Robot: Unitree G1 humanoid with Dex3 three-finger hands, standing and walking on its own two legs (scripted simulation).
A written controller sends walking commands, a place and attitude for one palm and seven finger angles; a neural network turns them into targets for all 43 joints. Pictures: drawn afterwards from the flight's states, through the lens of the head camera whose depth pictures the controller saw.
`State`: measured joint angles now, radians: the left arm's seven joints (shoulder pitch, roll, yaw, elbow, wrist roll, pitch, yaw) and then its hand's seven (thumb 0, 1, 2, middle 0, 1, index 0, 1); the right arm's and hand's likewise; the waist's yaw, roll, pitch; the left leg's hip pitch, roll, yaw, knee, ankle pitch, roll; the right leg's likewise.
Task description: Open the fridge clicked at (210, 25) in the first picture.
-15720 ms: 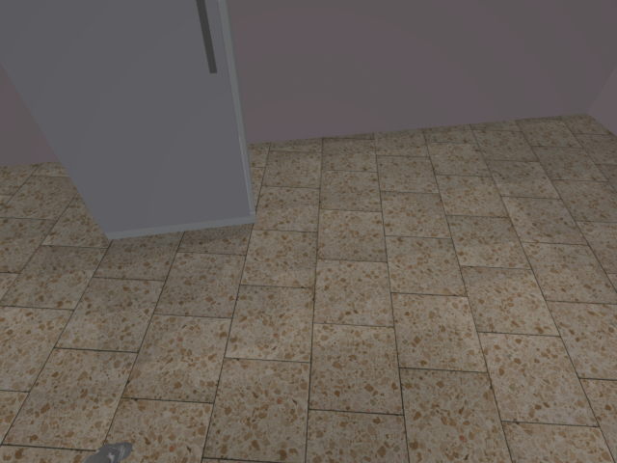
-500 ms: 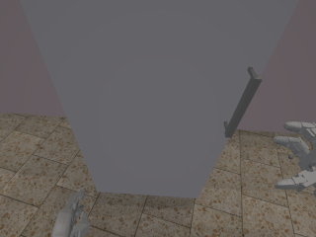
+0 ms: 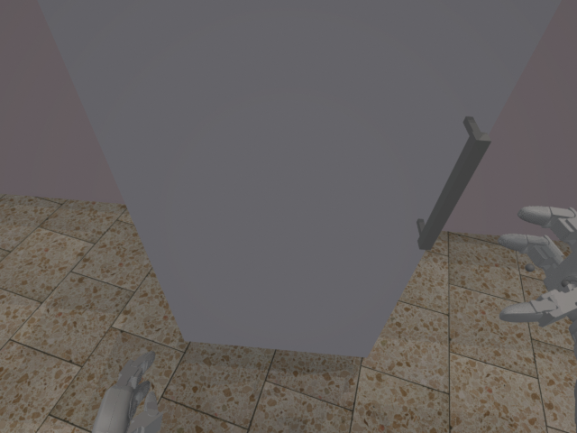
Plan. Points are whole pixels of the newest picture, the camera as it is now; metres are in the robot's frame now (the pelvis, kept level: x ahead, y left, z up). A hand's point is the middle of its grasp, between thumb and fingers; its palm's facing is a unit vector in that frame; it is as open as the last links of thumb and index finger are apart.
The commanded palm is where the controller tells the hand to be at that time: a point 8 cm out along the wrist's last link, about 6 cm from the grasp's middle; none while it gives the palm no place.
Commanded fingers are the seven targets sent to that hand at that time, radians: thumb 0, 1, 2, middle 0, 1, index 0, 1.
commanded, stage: move the hooked fingers beside the handle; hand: right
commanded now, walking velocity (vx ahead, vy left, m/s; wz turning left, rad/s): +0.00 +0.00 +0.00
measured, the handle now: (445, 190) +0.46 -0.22 +0.11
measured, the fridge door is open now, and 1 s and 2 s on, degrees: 0 0 0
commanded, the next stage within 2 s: feel for the door with the fingertips in 1.94 s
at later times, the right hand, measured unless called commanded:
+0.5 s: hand (506, 238) +0.35 -0.27 +0.13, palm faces +0.07 +1.00 -0.01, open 14.0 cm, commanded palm +0.32 -0.32 +0.13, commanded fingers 0.00 0.50 -0.30 0.30 1.20 0.30 1.20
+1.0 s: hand (502, 226) +0.38 -0.28 +0.12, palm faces +0.06 +1.00 +0.01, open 14.0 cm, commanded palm +0.36 -0.33 +0.12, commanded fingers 0.00 0.50 -0.30 0.30 1.20 0.30 1.20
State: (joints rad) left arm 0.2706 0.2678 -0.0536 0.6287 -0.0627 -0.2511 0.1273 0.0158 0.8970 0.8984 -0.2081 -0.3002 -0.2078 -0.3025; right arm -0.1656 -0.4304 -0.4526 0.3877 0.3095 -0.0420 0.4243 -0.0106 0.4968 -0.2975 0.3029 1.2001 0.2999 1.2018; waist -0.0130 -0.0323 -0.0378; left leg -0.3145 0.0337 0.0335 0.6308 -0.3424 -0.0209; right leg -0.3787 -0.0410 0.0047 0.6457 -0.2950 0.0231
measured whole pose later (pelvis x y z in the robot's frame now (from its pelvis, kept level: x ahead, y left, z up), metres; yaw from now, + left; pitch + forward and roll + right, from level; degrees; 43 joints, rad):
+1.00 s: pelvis +0.01 +0.00 -0.01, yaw +1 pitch +6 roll +1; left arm 0.32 0.28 -0.04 0.63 -0.06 -0.13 0.10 0.01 0.90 0.90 -0.21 -0.30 -0.21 -0.30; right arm -0.46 -0.51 -0.47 0.76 0.25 -0.13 0.46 -0.01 0.50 -0.30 0.30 1.20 0.30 1.20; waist 0.03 -0.02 -0.06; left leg -0.43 0.02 0.03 0.68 -0.36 -0.02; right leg -0.50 -0.05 0.01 0.71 -0.33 0.02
